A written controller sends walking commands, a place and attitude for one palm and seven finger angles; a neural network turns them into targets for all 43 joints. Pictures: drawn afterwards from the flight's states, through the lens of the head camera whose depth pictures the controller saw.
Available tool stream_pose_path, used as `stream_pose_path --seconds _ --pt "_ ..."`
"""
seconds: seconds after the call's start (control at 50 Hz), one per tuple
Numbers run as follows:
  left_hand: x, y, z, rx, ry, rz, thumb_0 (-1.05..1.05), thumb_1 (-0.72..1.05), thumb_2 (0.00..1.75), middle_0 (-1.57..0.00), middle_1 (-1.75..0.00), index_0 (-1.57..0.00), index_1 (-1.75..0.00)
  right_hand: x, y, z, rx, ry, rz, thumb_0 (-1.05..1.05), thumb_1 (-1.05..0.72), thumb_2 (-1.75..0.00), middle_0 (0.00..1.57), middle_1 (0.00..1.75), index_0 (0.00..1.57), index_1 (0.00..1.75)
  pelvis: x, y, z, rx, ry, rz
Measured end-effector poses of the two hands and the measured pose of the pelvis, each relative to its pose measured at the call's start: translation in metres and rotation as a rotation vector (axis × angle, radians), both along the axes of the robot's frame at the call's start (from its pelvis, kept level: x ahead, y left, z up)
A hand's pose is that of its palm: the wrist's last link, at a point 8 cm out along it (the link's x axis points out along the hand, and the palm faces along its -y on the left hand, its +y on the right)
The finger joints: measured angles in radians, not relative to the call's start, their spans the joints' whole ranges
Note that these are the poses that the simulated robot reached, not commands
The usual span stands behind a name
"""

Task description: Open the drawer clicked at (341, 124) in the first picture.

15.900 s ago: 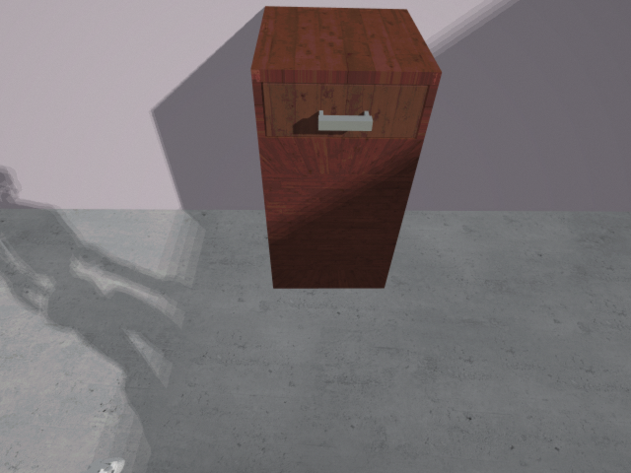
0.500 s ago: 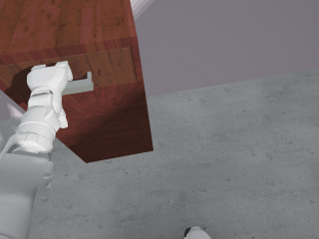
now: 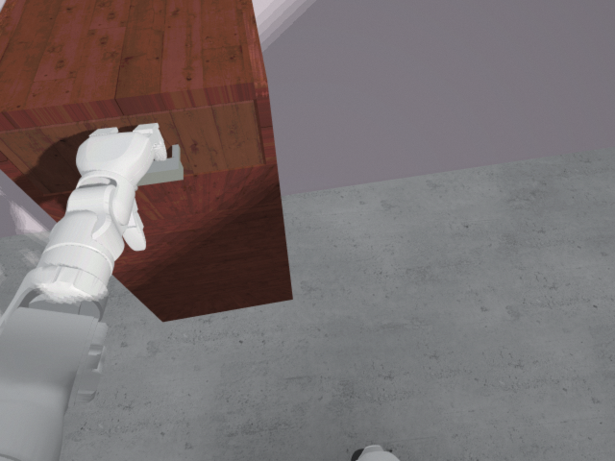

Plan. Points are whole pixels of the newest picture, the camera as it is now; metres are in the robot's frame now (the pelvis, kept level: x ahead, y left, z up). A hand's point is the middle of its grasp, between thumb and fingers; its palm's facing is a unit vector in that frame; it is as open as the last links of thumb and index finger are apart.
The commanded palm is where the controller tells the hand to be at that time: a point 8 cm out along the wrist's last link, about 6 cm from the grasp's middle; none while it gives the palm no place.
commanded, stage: move the hooked fingers above the handle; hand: left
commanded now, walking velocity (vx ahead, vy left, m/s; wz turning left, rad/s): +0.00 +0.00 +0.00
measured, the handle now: (140, 164) +0.56 +0.25 +0.01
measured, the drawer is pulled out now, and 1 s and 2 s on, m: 0.00 0.00 0.00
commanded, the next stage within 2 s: lower the fingers behind the handle in 0.76 s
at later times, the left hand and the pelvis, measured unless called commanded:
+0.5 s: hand (154, 163) +0.52 +0.20 +0.06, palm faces -0.03 -0.07 -1.00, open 13.8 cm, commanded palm +0.50 +0.24 +0.11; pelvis +0.00 +0.01 -0.01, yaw +0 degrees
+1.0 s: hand (134, 177) +0.50 +0.23 +0.05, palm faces -0.11 -0.02 -0.99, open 13.9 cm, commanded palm +0.49 +0.23 +0.10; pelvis +0.00 +0.01 -0.01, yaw +1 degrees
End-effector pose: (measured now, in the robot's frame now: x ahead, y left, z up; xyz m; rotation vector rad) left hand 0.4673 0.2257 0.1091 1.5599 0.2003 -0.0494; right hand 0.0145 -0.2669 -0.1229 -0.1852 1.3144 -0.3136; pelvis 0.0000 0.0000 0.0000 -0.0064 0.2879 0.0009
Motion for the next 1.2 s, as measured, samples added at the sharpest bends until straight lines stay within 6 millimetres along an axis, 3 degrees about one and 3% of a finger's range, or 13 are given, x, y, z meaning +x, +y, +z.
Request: stream_pose_path --seconds 0.1,0.2,0.3,0.4,0.5,0.64,0.76,0.82,0.92,1.02,1.12,1.2 --pt "0.002 -0.01 0.014 -0.018 -0.162 -0.118 0.0 -0.49 0.3 -0.32 -1.2 -0.32 -1.2 -0.001 -0.007 0.004 -0.039 -0.005 0.026 0.01 -0.91 -0.9 0.2 0.3 0.2 0.3 -0.005 0.001 -0.005 -0.003 0.012 0.01" --pt "0.011 0.015 0.016 0.053 -0.228 0.04 0.0 -0.49 0.3 -0.32 -1.2 -0.32 -1.2 -0.007 -0.009 -0.003 -0.023 0.009 0.035 0.0 -0.91 -0.9 0.2 0.3 0.2 0.3 -0.01 0.003 -0.01 -0.002 0.04 0.005" --pt "0.011 0.037 0.001 0.111 -0.07 0.176 0.0 -0.49 0.3 -0.31 -1.2 -0.31 -1.2 -0.017 -0.004 -0.005 -0.002 0.036 0.007 0.0 -0.91 -0.9 0.2 0.3 0.2 0.3 -0.011 0.005 -0.008 -0.001 0.05 0.001" --pt "0.018 0.012 -0.009 0.007 0.017 0.026 0.0 -0.49 0.3 -0.32 -1.2 -0.31 -1.2 -0.028 0.0 0.003 -0.031 0.069 -0.008 0.0 -0.91 -0.9 0.2 0.3 0.2 0.3 -0.007 0.006 -0.005 -0.007 0.046 0.009" --pt "0.03 -0.019 0.006 -0.066 -0.131 -0.146 0.0 -0.49 0.3 -0.32 -1.2 -0.32 -1.2 -0.036 0.0 0.006 -0.054 0.081 -0.018 0.0 -0.91 -0.9 0.2 0.3 0.2 0.3 -0.001 0.008 -0.009 -0.012 0.059 0.003" --pt "0.03 -0.011 -0.002 0.015 -0.222 -0.013 0.0 -0.49 0.3 -0.4 -1.26 -0.32 -1.21 -0.033 0.007 -0.011 0.021 0.089 -0.018 0.01 -0.91 -0.9 0.2 0.3 0.2 0.3 -0.002 0.011 -0.013 -0.004 0.071 -0.024" --pt "0.021 0.022 -0.002 0.06 -0.106 0.167 0.0 -0.49 0.3 -0.36 -1.23 -0.32 -1.21 -0.016 0.014 -0.015 0.054 0.052 -0.022 0.01 -0.91 -0.9 0.2 0.3 0.2 0.3 -0.004 0.009 -0.008 0.003 0.054 -0.026" --pt "0.016 0.033 0.005 0.066 -0.049 0.165 0.0 -0.49 0.3 -0.34 -1.22 -0.32 -1.21 -0.007 0.012 -0.009 0.035 0.027 -0.013 0.01 -0.91 -0.9 0.2 0.3 0.2 0.3 -0.003 0.007 -0.004 0.0 0.042 -0.014" --pt "0.016 0.023 0.008 0.044 -0.015 0.027 0.0 -0.49 0.3 -0.33 -1.21 -0.32 -1.2 0.002 0.001 0.003 -0.027 0.012 0.02 0.0 -0.91 -0.9 0.21 0.3 0.2 0.3 -0.001 0.005 -0.004 -0.009 0.032 0.014" --pt "0.018 0.002 -0.007 -0.029 -0.062 -0.084 0.0 -0.49 0.3 -0.32 -1.21 -0.31 -1.2 0.002 -0.012 0.009 -0.075 0.015 0.032 0.0 -0.91 -0.9 0.2 0.3 0.2 0.3 0.001 0.005 -0.008 -0.013 0.05 0.015" --pt "0.021 -0.005 -0.027 -0.017 -0.137 -0.071 0.0 -0.49 0.3 -0.32 -1.21 -0.31 -1.2 -0.007 -0.014 0.002 -0.063 0.038 0.033 0.0 -0.91 -0.9 0.2 0.3 0.2 0.3 0.001 0.006 -0.015 -0.013 0.083 0.007" --pt "0.023 0.001 -0.034 0.013 -0.166 0.013 0.0 -0.49 0.3 -0.32 -1.2 -0.32 -1.2 -0.016 -0.007 -0.008 -0.02 0.075 0.021 0.0 -0.91 -0.9 0.2 0.3 0.2 0.3 0.0 0.005 -0.017 -0.011 0.096 -0.001"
